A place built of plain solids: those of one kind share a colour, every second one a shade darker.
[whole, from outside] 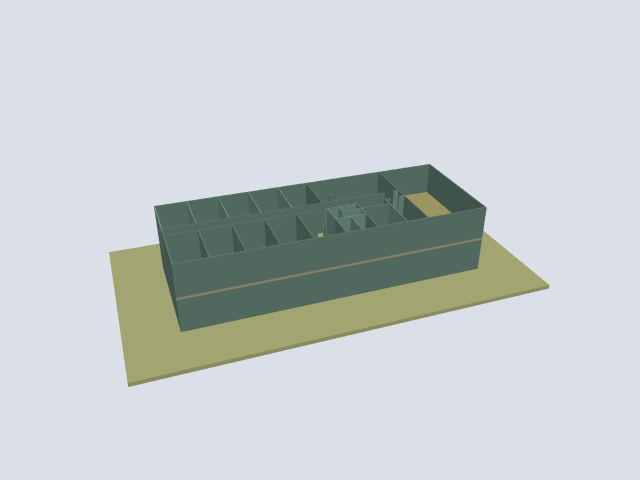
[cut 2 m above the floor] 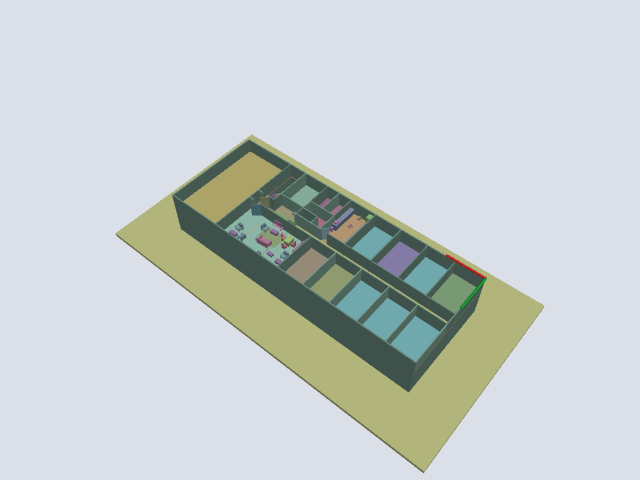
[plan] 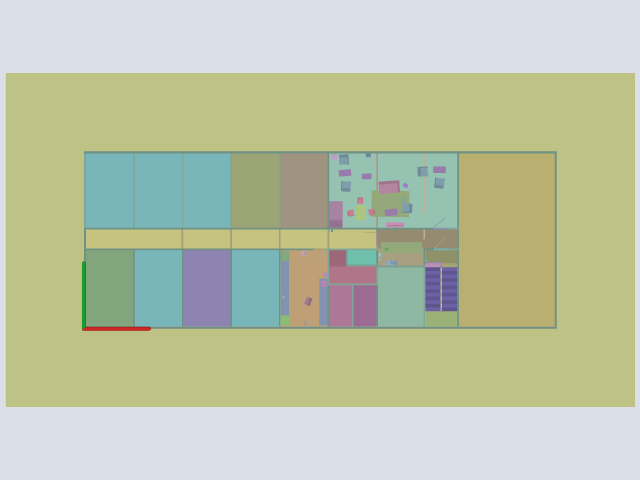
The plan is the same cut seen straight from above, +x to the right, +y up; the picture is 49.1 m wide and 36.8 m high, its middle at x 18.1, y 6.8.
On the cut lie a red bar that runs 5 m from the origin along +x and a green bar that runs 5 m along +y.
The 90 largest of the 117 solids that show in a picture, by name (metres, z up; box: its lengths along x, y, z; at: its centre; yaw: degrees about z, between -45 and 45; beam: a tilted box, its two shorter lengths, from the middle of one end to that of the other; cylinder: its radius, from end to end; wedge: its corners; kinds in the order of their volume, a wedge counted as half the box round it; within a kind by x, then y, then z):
{
 "under_1": {"box": [48.25, 25.6, 0.5], "at": [18.12, 6.8, -0.33]},
 "wall_1": {"box": [0.16, 5.86, 8.66], "at": [0.08, 3.09, 4.03]},
 "wall_2": {"box": [0.16, 1.46, 4.03], "at": [0.08, 6.88, 6.34]},
 "wall_3": {"box": [0.16, 7.29, 4.33], "at": [0.08, 9.79, 1.86]},
 "wall_4": {"box": [0.16, 5.7, 4.03], "at": [0.08, 10.59, 6.34]},
 "wall_5": {"box": [0.13, 5.86, 8.66], "at": [3.83, 3.09, 4.03]},
 "wall_6": {"box": [0.13, 5.7, 4.03], "at": [3.83, 10.59, 6.34]},
 "wall_7": {"box": [0.13, 5.86, 8.66], "at": [7.55, 3.09, 4.03]},
 "wall_8": {"box": [0.13, 5.7, 4.03], "at": [7.55, 10.59, 6.34]},
 "wall_9": {"box": [17.61, 0.13, 4.03], "at": [8.8, 6.08, 6.34]},
 "wall_10": {"box": [0.13, 5.86, 8.66], "at": [11.29, 3.09, 4.03]},
 "wall_11": {"box": [0.13, 5.7, 4.03], "at": [11.29, 10.59, 6.34]},
 "wall_12": {"box": [26.79, 0.13, 4.03], "at": [13.39, 7.67, 6.34]},
 "wall_13": {"box": [0.13, 5.86, 8.66], "at": [15.02, 3.09, 4.03]},
 "wall_14": {"box": [0.13, 5.7, 4.03], "at": [15.02, 10.59, 6.34]},
 "wall_15": {"box": [36.25, 0.16, 8.66], "at": [18.12, 0.08, 4.03]},
 "wall_16": {"box": [36.25, 0.16, 8.66], "at": [18.12, 13.52, 4.03]},
 "wall_17": {"box": [0.13, 3.17, 4.03], "at": [18.75, 1.75, 6.34]},
 "wall_18": {"box": [0.13, 2.56, 4.03], "at": [18.75, 4.74, 6.34]},
 "wall_19": {"box": [0.13, 5.7, 4.03], "at": [18.75, 10.59, 6.34]},
 "wall_20": {"box": [0.13, 1.12, 4.03], "at": [20.18, 5.46, 6.34]},
 "wall_21": {"box": [4.01, 0.13, 4.03], "at": [20.54, 6.08, 6.34]},
 "wall_22": {"box": [0.13, 3.17, 4.03], "at": [20.61, 1.75, 6.34]},
 "wall_23": {"box": [3.86, 0.13, 4.03], "at": [20.61, 3.4, 6.34]},
 "wall_24": {"box": [2.42, 0.06, 4.03], "at": [21.33, 4.87, 6.34]},
 "wall_25": {"box": [0.13, 3.17, 4.03], "at": [22.48, 1.75, 6.34]},
 "wall_26": {"box": [0.13, 1.25, 4.03], "at": [22.48, 4.08, 6.34]},
 "wall_27": {"box": [6.04, 0.07, 4.03], "at": [23.14, 4.8, 6.34]},
 "wall_28": {"box": [3.75, 0.06, 4.03], "at": [24.29, 4.74, 6.34]},
 "wall_29": {"box": [0.13, 4.55, 4.03], "at": [26.09, 2.44, 6.34]},
 "wall_30": {"box": [0.13, 1.18, 4.03], "at": [26.09, 5.43, 6.34]},
 "wall_31": {"box": [0.81, 0.13, 4.03], "at": [26.43, 6.08, 6.34]},
 "wall_32": {"box": [0.81, 0.13, 4.03], "at": [28.35, 6.08, 6.34]},
 "wall_33": {"box": [0.13, 5.86, 8.66], "at": [28.7, 3.09, 4.03]},
 "wall_34": {"box": [0.13, 1.46, 8.66], "at": [28.7, 6.88, 4.03]},
 "wall_35": {"box": [0.13, 5.7, 8.66], "at": [28.7, 10.59, 4.03]},
 "wall_36": {"box": [0.16, 13.28, 4.03], "at": [36.17, 6.8, 6.34]},
 "stair_1": {"box": [1.18, 0.28, 2.0], "at": [26.75, 1.48, 1.0]},
 "stair_2": {"box": [1.18, 0.56, 1.83], "at": [26.75, 1.62, 0.92]},
 "stair_3": {"box": [1.18, 0.84, 1.67], "at": [26.75, 1.76, 0.83]},
 "stair_4": {"box": [1.18, 1.12, 1.5], "at": [26.75, 1.9, 0.75]},
 "stair_5": {"box": [1.18, 1.4, 1.33], "at": [26.75, 2.04, 0.67]},
 "stair_6": {"box": [1.18, 1.68, 1.17], "at": [26.75, 2.18, 0.58]},
 "stair_7": {"box": [1.18, 1.96, 1.0], "at": [26.75, 2.32, 0.5]},
 "stair_8": {"box": [1.18, 2.25, 0.83], "at": [26.75, 2.46, 0.42]},
 "stair_9": {"box": [1.18, 2.53, 0.67], "at": [26.75, 2.6, 0.33]},
 "stair_10": {"box": [1.18, 2.81, 0.5], "at": [26.75, 2.75, 0.25]},
 "stair_11": {"box": [1.18, 3.09, 0.33], "at": [26.75, 2.89, 0.17]},
 "stair_12": {"box": [1.18, 3.37, 0.17], "at": [26.75, 3.03, 0.08]},
 "stair_13": {"box": [1.18, 3.37, 2.33], "at": [28.04, 3.03, 1.17]},
 "stair_14": {"box": [1.18, 3.09, 2.5], "at": [28.04, 3.17, 1.25]},
 "stair_15": {"box": [1.18, 2.81, 2.66], "at": [28.04, 3.31, 1.33]},
 "stair_16": {"box": [1.18, 2.53, 2.83], "at": [28.04, 3.45, 1.42]},
 "stair_17": {"box": [1.18, 2.25, 3.0], "at": [28.04, 3.59, 1.5]},
 "stair_18": {"box": [1.18, 1.96, 3.16], "at": [28.04, 3.73, 1.58]},
 "stair_19": {"box": [1.18, 1.68, 3.33], "at": [28.04, 3.87, 1.67]},
 "stair_20": {"box": [1.18, 1.4, 3.5], "at": [28.04, 4.01, 1.75]},
 "stair_21": {"box": [1.18, 1.12, 3.66], "at": [28.04, 4.15, 1.83]},
 "stair_22": {"box": [1.18, 0.84, 3.83], "at": [28.04, 4.29, 1.91]},
 "stair_23": {"box": [1.18, 0.56, 4.0], "at": [28.04, 4.43, 2.0]},
 "stair_24": {"box": [1.18, 0.28, 4.16], "at": [28.04, 4.57, 2.08]},
 "upper_floor_guest_room_1": {"box": [3.6, 5.7, 0.16], "at": [1.96, 10.59, 4.25]},
 "upper_floor_guest_room_2": {"box": [3.6, 5.86, 0.16], "at": [5.69, 3.09, 4.25]},
 "upper_floor_guest_room_3": {"box": [3.6, 5.7, 0.16], "at": [5.69, 10.59, 4.25]},
 "upper_floor_guest_room_4": {"box": [3.6, 5.7, 0.16], "at": [9.42, 10.59, 4.25]},
 "upper_floor_guest_room_5": {"box": [3.6, 5.86, 0.16], "at": [13.15, 3.09, 4.25]},
 "upper_floor_other_flat_1": {"box": [7.33, 13.28, 0.16], "at": [32.42, 6.8, 4.25]},
 "floor_store_1": {"box": [3.6, 5.86, 0.5], "at": [20.61, 3.09, -0.25]},
 "upper_floor_salone_1": {"box": [9.82, 5.7, 0.16], "at": [23.72, 10.59, 4.25]},
 "stair_landing_1": {"box": [2.47, 1.18, 2.16], "at": [27.39, 0.75, 1.08]},
 "upper_floor_corridor_1": {"box": [22.25, 1.46, 0.16], "at": [11.29, 6.88, 4.25]},
 "floor_stair_hall_1": {"box": [2.47, 2.9, 0.5], "at": [27.39, 6.16, -0.25]},
 "upper_floor_breakfast_kitchen_1": {"box": [3.6, 5.86, 0.16], "at": [16.88, 3.09, 4.25]},
 "upper_floor_proprietors_rooms_1": {"box": [3.6, 5.86, 0.16], "at": [9.42, 3.09, 4.25]},
 "upper_floor_service_stair_1": {"box": [3.6, 5.86, 0.16], "at": [1.96, 3.09, 4.25]},
 "upper_floor_reading_room_1": {"box": [3.6, 5.7, 0.16], "at": [13.15, 10.59, 4.25]},
 "upper_floor_salotto_1": {"box": [3.6, 5.7, 0.16], "at": [16.88, 10.59, 4.25]},
 "upper_floor_ingresso_store_1": {"box": [3.49, 4.55, 0.16], "at": [24.29, 2.44, 4.25]},
 "upper_floor_ingresso_1": {"box": [3.49, 1.31, 0.16], "at": [24.29, 5.5, 4.25]},
 "upper_floor_ingresso_2": {"box": [6.09, 1.46, 0.16], "at": [25.59, 6.88, 4.25]},
 "wall_band_1": {"box": [36.25, 0.16, 0.31], "at": [18.12, 0.08, 4.17]},
 "counter_run_1": {"box": [0.61, 3.6, 0.78], "at": [18.36, 2.05, 4.82]},
 "fridge_1": {"box": [0.7, 0.75, 1.72], "at": [15.44, 0.63, 5.19]},
 "upper_floor_bathroom_1": {"box": [1.74, 3.17, 0.16], "at": [19.68, 1.75, 4.25]},
 "upper_floor_wc_1": {"box": [1.74, 3.17, 0.16], "at": [21.54, 1.75, 4.25]},
 "child_bed_1": {"box": [1.06, 2.06, 0.4], "at": [19.31, 8.75, 4.71]},
 "upper_floor_bath_lobby_1": {"box": [3.6, 1.31, 0.16], "at": [20.61, 4.12, 4.25]},
 "sofa_1": {"box": [1.6, 0.93, 0.34], "at": [23.41, 10.85, 4.61], "yaw": 3.9},
 "rug_1": {"box": [2.9, 2.0, 0.08], "at": [23.49, 9.57, 4.3], "yaw": -1.0},
 "range_flat_1": {"box": [0.65, 0.76, 0.94], "at": [15.41, 5.55, 4.8]}
}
